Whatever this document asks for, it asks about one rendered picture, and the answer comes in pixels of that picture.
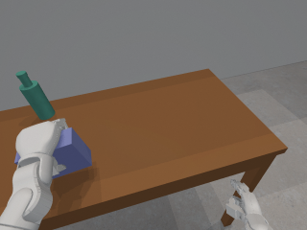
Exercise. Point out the sponge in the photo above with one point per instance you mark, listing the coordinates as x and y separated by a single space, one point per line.
70 151

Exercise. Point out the robot left hand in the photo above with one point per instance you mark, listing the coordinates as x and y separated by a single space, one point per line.
42 138

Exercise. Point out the robot left forearm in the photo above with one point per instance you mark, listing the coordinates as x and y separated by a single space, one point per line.
31 197

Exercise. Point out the table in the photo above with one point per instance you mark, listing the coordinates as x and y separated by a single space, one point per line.
148 140

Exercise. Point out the robot right forearm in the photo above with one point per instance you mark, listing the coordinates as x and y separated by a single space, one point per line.
255 221

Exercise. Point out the robot right hand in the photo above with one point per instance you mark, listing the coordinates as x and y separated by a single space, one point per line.
237 207

